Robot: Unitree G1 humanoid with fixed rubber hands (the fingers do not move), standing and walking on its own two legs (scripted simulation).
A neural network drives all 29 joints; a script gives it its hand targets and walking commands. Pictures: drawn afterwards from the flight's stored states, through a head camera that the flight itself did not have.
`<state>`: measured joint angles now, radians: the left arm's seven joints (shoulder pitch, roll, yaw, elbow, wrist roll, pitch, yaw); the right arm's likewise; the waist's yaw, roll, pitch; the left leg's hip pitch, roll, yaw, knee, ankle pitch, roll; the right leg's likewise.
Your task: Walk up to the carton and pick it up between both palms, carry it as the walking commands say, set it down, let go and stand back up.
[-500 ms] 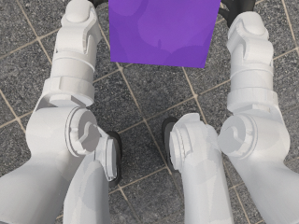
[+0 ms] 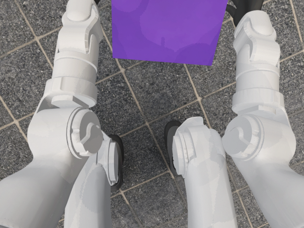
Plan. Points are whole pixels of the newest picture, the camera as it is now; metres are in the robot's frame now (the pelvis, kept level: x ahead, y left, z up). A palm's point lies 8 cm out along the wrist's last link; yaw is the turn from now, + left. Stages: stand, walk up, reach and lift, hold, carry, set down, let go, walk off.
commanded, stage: set down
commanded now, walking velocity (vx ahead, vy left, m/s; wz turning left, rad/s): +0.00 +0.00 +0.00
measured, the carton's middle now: (163, 7) +0.57 -0.10 -0.24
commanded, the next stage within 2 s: none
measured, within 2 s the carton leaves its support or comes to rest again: rests again in 1.06 s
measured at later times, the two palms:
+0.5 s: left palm out of the picture +0.57 +0.06 -0.14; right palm (245, 8) +0.52 -0.25 -0.14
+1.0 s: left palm (88, 31) +0.52 +0.08 -0.20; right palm (231, 37) +0.48 -0.24 -0.19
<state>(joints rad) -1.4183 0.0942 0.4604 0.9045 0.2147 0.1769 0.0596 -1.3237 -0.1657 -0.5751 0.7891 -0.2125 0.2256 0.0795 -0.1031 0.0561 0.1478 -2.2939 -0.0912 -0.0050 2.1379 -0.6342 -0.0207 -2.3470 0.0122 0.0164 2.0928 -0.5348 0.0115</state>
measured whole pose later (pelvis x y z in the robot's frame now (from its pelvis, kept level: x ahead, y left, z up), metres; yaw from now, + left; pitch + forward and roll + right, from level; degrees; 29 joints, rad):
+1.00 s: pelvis +0.00 +0.00 +0.00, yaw +0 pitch +44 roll +1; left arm -1.32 0.21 0.13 1.03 -0.04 0.06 0.14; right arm -1.27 -0.28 -0.31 1.05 0.07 0.02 -0.05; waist -0.09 0.03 0.24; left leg -2.26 -0.09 0.00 2.15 -0.65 -0.02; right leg -2.32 0.02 0.02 2.10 -0.54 0.02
